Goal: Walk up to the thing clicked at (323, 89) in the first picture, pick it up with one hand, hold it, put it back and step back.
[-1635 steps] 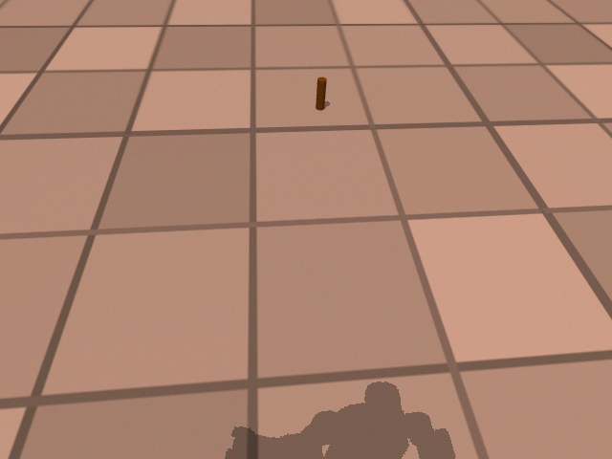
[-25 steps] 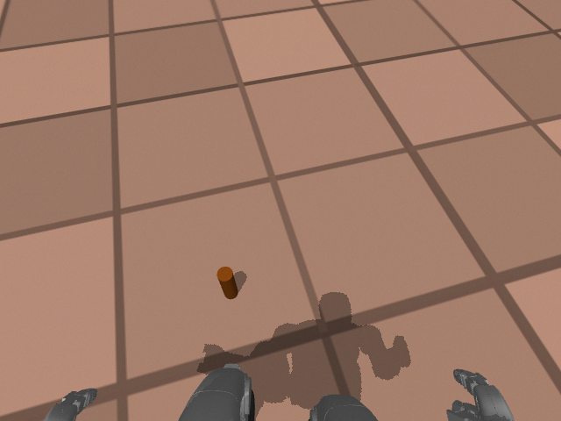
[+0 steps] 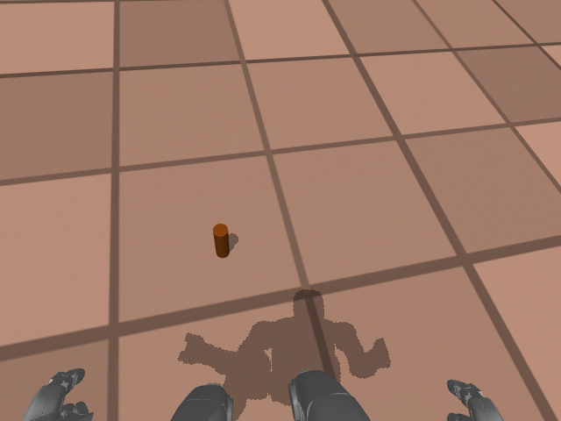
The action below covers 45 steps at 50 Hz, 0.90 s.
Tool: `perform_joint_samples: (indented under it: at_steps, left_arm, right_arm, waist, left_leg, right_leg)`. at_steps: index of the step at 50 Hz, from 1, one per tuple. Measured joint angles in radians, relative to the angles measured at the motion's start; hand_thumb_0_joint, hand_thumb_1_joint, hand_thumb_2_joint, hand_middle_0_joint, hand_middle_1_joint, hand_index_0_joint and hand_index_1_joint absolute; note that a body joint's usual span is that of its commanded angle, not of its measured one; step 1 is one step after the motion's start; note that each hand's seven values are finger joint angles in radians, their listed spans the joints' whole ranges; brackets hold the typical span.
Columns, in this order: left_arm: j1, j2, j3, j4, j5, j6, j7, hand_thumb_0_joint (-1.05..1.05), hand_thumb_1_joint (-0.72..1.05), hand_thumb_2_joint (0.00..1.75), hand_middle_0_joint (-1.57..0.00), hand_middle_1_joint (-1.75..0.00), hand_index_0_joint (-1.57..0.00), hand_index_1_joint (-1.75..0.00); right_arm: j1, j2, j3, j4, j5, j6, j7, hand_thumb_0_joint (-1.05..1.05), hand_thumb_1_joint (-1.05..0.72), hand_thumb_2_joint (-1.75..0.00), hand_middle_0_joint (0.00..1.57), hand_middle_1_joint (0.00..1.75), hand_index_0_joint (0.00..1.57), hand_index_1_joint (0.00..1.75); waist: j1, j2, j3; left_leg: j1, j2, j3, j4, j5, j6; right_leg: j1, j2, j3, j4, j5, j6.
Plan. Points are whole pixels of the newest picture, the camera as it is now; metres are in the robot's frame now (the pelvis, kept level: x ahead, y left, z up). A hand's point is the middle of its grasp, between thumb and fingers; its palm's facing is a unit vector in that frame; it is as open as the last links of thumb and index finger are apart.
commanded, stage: step back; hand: left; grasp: from the side
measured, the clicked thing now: (221, 241) +0.66 +0.16 -0.67
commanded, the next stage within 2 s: stand in 1.98 s
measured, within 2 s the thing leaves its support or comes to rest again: neither
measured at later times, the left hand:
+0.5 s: hand out of the picture -0.05 +0.24 -0.15, palm faces +0.03 -0.91 -0.41, open 7.4 cm
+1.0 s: hand out of the picture -0.29 +0.19 -0.14, palm faces +0.02 -0.90 -0.43, open 7.4 cm
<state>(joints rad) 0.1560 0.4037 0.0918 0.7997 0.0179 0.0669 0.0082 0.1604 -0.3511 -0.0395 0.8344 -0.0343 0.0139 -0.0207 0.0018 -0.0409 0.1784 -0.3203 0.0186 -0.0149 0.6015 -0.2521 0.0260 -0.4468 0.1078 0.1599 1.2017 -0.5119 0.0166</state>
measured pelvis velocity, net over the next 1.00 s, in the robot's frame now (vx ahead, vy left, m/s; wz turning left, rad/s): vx -0.33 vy -0.09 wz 0.01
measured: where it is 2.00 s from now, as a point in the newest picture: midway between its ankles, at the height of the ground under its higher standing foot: outside the picture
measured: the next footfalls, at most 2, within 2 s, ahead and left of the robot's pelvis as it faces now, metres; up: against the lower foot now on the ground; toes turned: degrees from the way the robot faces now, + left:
right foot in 0.16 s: -0.05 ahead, -0.17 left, +0.00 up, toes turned +0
left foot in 0.46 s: -0.13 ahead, +0.08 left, +0.00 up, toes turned +1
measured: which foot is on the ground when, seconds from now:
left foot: down 0.00-0.18, up 0.20-0.44, down 0.46-0.82, up 0.84-1.00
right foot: up 0.00-0.14, down 0.16-0.48, up 0.50-0.78, down 0.80-1.00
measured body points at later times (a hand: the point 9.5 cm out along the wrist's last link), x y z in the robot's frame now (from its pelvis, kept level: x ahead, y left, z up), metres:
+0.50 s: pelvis -0.17 -0.03 -0.02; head -0.11 -0.03 +0.43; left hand -0.05 +0.29 -0.13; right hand -0.09 -0.35 -0.14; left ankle -0.17 +0.08 -0.73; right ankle -0.09 -0.17 -0.73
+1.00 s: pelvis -0.33 -0.09 -0.01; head -0.30 -0.11 +0.44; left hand -0.29 +0.24 -0.11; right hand -0.23 -0.41 -0.13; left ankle -0.31 +0.07 -0.67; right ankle -0.32 -0.20 -0.73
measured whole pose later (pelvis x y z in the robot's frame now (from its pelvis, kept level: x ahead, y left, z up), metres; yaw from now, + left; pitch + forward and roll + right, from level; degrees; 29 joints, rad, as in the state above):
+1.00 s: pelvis -0.33 -0.09 -0.01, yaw +1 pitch -3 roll +2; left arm 0.24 0.35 0.07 0.91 0.05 0.02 -0.01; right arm 0.19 -0.43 -0.06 0.90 -0.02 0.05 -0.02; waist 0.04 0.04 0.10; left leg -0.49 -0.08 -0.13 1.06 -0.42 -0.02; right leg -0.28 -0.02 0.01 0.67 -0.34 -0.02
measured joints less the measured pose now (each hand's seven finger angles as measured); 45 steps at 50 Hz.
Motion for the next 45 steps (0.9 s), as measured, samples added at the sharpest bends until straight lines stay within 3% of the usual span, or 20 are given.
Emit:
perform_joint_samples:
  at_steps: [3, 7, 9, 10, 12, 14, 16, 18, 21, 23, 25, 28, 31, 35, 39, 40, 41, 42, 44, 45]
  left_arm:
    - [0.017, 0.008, 0.004, 0.012, 0.002, 0.001, -0.003, 0.01, 0.90, 0.90, -0.20, -0.30, -0.21, -0.30]
    - [0.032, 0.008, 0.003, 0.031, 0.004, -0.011, -0.012, 0.01, 0.90, 0.90, -0.20, -0.30, -0.21, -0.30]
    - [0.029, -0.012, 0.003, 0.051, 0.012, -0.021, -0.015, 0.01, 0.90, 0.90, -0.20, -0.30, -0.21, -0.30]
    - [0.031, -0.025, -0.001, 0.055, 0.016, -0.021, -0.019, 0.01, 0.90, 0.90, -0.20, -0.30, -0.21, -0.30]
    - [0.049, -0.034, -0.012, 0.049, 0.022, -0.020, -0.027, 0.01, 0.90, 0.90, -0.20, -0.30, -0.21, -0.30]
    - [0.059, -0.046, -0.020, 0.048, 0.023, -0.018, -0.023, 0.01, 0.90, 0.90, -0.20, -0.30, -0.21, -0.30]
    - [0.055, -0.052, -0.021, 0.044, 0.027, -0.015, -0.017, 0.01, 0.90, 0.90, -0.20, -0.30, -0.21, -0.30]
    - [0.040, -0.049, -0.021, 0.032, 0.031, -0.014, -0.010, 0.01, 0.90, 0.90, -0.21, -0.31, -0.21, -0.30]
    - [0.006, -0.036, -0.020, 0.000, 0.030, -0.018, -0.002, 0.01, 0.90, 0.90, -0.21, -0.31, -0.21, -0.30]
    - [-0.020, -0.025, -0.023, -0.022, 0.022, -0.015, -0.001, 0.01, 0.90, 0.90, -0.21, -0.31, -0.21, -0.30]
    - [-0.053, -0.005, -0.021, -0.028, 0.013, -0.007, 0.001, 0.01, 0.90, 0.90, -0.20, -0.30, -0.21, -0.30]
    - [-0.063, -0.007, -0.018, -0.009, 0.005, 0.008, 0.008, 0.01, 0.90, 0.90, -0.20, -0.30, -0.21, -0.30]
    - [-0.049, -0.004, -0.016, 0.007, -0.004, 0.009, 0.006, 0.01, 0.90, 0.90, -0.20, -0.30, -0.21, -0.30]
    - [-0.018, -0.004, -0.010, 0.020, 0.001, 0.003, -0.005, 0.01, 0.90, 0.90, -0.20, -0.30, -0.21, -0.30]
    - [0.012, -0.003, -0.013, 0.049, 0.006, -0.012, -0.015, 0.01, 0.90, 0.90, -0.20, -0.30, -0.21, -0.30]
    - [0.020, -0.004, -0.013, 0.060, 0.007, -0.020, -0.016, 0.01, 0.90, 0.90, -0.20, -0.30, -0.21, -0.30]
    - [0.018, -0.019, -0.011, 0.079, 0.013, -0.026, -0.015, 0.01, 0.90, 0.90, -0.20, -0.30, -0.21, -0.30]
    - [0.024, -0.031, -0.014, 0.089, 0.019, -0.029, -0.017, 0.01, 0.90, 0.90, -0.20, -0.30, -0.21, -0.30]
    - [0.053, -0.037, -0.022, 0.096, 0.027, -0.032, -0.023, 0.01, 0.90, 0.90, -0.20, -0.30, -0.21, -0.30]
    - [0.065, -0.041, -0.024, 0.101, 0.027, -0.033, -0.022, 0.01, 0.90, 0.90, -0.20, -0.30, -0.21, -0.30]
  right_arm:
    - [-0.022, -0.006, -0.001, -0.028, 0.000, -0.003, -0.001, 0.00, -0.90, -0.90, 0.21, 0.30, 0.20, 0.30]
    - [-0.049, -0.029, -0.002, -0.052, 0.001, 0.008, 0.003, 0.00, -0.90, -0.90, 0.21, 0.30, 0.20, 0.30]
    - [-0.061, -0.052, -0.009, -0.047, 0.008, 0.020, 0.004, 0.00, -0.90, -0.90, 0.21, 0.30, 0.20, 0.30]
    - [-0.061, -0.060, -0.015, -0.037, 0.015, 0.029, 0.000, 0.00, -0.90, -0.90, 0.21, 0.30, 0.20, 0.30]
    - [-0.050, -0.057, -0.022, -0.014, 0.022, 0.045, -0.008, 0.00, -0.90, -0.90, 0.21, 0.30, 0.20, 0.30]
    - [-0.029, -0.063, -0.022, -0.001, 0.030, 0.046, -0.008, 0.00, -0.90, -0.90, 0.21, 0.30, 0.20, 0.30]
    - [-0.004, -0.067, -0.020, 0.004, 0.033, 0.038, -0.009, 0.00, -0.90, -0.90, 0.20, 0.30, 0.20, 0.30]
    - [0.020, -0.066, -0.016, 0.008, 0.031, 0.031, -0.008, 0.00, -0.90, -0.90, 0.20, 0.30, 0.20, 0.30]
    - [0.046, -0.059, -0.013, 0.019, 0.022, 0.029, -0.005, 0.00, -0.90, -0.90, 0.20, 0.30, 0.20, 0.30]
    - [0.057, -0.054, -0.013, 0.028, 0.016, 0.023, -0.001, 0.00, -0.90, -0.90, 0.20, 0.30, 0.20, 0.30]
    - [0.046, -0.026, -0.014, 0.047, 0.004, 0.020, 0.000, 0.00, -0.90, -0.90, 0.20, 0.30, 0.20, 0.30]
    - [0.042, -0.012, -0.001, 0.049, -0.002, 0.019, 0.014, 0.01, -0.90, -0.90, 0.21, 0.30, 0.20, 0.30]
    - [0.033, -0.001, 0.007, 0.044, -0.006, 0.017, 0.008, 0.01, -0.90, -0.90, 0.21, 0.30, 0.20, 0.30]
    - [-0.001, -0.010, 0.002, 0.013, -0.010, 0.017, 0.003, 0.01, -0.90, -0.90, 0.21, 0.30, 0.21, 0.30]
    - [-0.041, -0.034, -0.002, -0.020, -0.008, 0.018, 0.004, 0.00, -0.90, -0.90, 0.21, 0.30, 0.21, 0.30]
    - [-0.050, -0.042, -0.003, -0.023, -0.005, 0.021, 0.006, 0.00, -0.90, -0.90, 0.21, 0.30, 0.21, 0.30]
    - [-0.062, -0.056, -0.007, -0.019, -0.001, 0.026, 0.006, 0.00, -0.90, -0.90, 0.21, 0.30, 0.20, 0.30]
    - [-0.065, -0.063, -0.012, -0.011, 0.003, 0.032, 0.003, 0.00, -0.90, -0.90, 0.21, 0.30, 0.20, 0.30]
    - [-0.051, -0.058, -0.018, 0.011, 0.007, 0.046, -0.004, 0.00, -0.90, -0.90, 0.21, 0.30, 0.20, 0.30]
    - [-0.040, -0.059, -0.018, 0.021, 0.011, 0.048, -0.004, 0.00, -0.90, -0.90, 0.21, 0.30, 0.20, 0.30]
  waist:
    - [0.004, 0.005, 0.008]
    - [0.011, 0.026, 0.008]
    - [0.005, 0.074, 0.013]
    - [-0.005, 0.096, 0.012]
    - [0.012, 0.077, -0.009]
    - [0.022, 0.065, -0.023]
    - [0.020, 0.061, -0.031]
    - [0.014, 0.056, -0.031]
    - [0.003, 0.050, -0.021]
    - [-0.005, 0.043, -0.012]
    - [0.003, -0.013, 0.020]
    - [-0.010, -0.001, 0.020]
    - [-0.009, 0.002, 0.001]
    - [0.002, 0.015, -0.009]
    - [0.014, 0.033, -0.015]
    - [0.019, 0.040, -0.020]
    - [0.013, 0.078, -0.010]
    - [0.005, 0.100, -0.010]
    - [0.025, 0.080, -0.037]
    - [0.033, 0.071, -0.047]
  left_leg:
    - [-0.034, 0.019, 0.013, 0.014, 0.021, -0.006]
    - [-0.100, 0.047, 0.025, 0.070, 0.037, -0.033]
    - [-0.137, 0.073, -0.003, 0.115, 0.039, -0.045]
    - [-0.154, 0.059, -0.042, 0.142, -0.015, -0.038]
    - [-0.195, -0.025, -0.089, 0.297, -0.177, -0.037]
    - [-0.217, -0.095, -0.114, 0.459, -0.211, -0.034]
    - [-0.204, -0.122, -0.109, 0.530, -0.216, -0.035]
    - [-0.156, -0.114, -0.090, 0.495, -0.231, -0.038]
    - [-0.049, -0.076, -0.050, 0.307, -0.240, -0.035]
    - [0.036, -0.054, -0.017, 0.117, -0.157, -0.029]
    - [0.049, -0.085, 0.011, 0.074, -0.103, -0.010]
    - [0.017, -0.056, -0.006, 0.086, -0.079, -0.003]
    - [0.000, -0.026, -0.007, 0.044, -0.027, -0.009]
    - [-0.040, 0.011, 0.003, 0.024, 0.024, -0.013]
    - [-0.105, 0.045, 0.019, 0.054, 0.055, -0.035]
    - [-0.126, 0.054, 0.020, 0.074, 0.056, -0.045]
    - [-0.142, 0.076, -0.003, 0.100, 0.055, -0.041]
    - [-0.158, 0.065, -0.042, 0.129, -0.008, -0.033]
    - [-0.193, -0.016, -0.098, 0.261, -0.165, -0.037]
    - [-0.206, -0.054, -0.117, 0.339, -0.187, -0.036]
  right_leg:
    - [0.061, -0.035, -0.017, -0.114, -0.009, 0.015]
    - [0.177, -0.092, -0.080, -0.426, 0.068, -0.001]
    - [0.218, -0.075, -0.117, -0.529, 0.107, -0.002]
    - [0.211, -0.067, -0.136, -0.521, 0.113, -0.004]
    - [0.177, -0.092, -0.122, -0.496, 0.124, -0.015]
    - [0.162, -0.117, -0.111, -0.513, 0.153, -0.017]
    - [0.146, -0.133, -0.113, -0.533, 0.183, -0.017]
    - [0.127, -0.142, -0.125, -0.542, 0.206, -0.016]
    - [0.088, -0.152, -0.155, -0.528, 0.228, -0.009]
    - [0.049, -0.162, -0.174, -0.489, 0.229, -0.004]
    - [0.014, -0.185, -0.139, -0.434, 0.221, -0.010]
    - [-0.037, -0.080, -0.062, -0.213, 0.008, -0.029]
    - [-0.053, -0.016, -0.029, -0.030, -0.016, -0.034]
    - [0.024, -0.028, -0.048, -0.071, -0.022, -0.008]
    - [0.171, -0.086, -0.096, -0.395, 0.030, -0.013]
    - [0.212, -0.092, -0.108, -0.496, 0.071, -0.021]
    - [0.223, -0.068, -0.128, -0.519, 0.091, -0.025]
    - [0.217, -0.057, -0.146, -0.510, 0.098, -0.028]
    - [0.184, -0.080, -0.131, -0.485, 0.104, -0.039]
    - [0.178, -0.093, -0.124, -0.490, 0.114, -0.041]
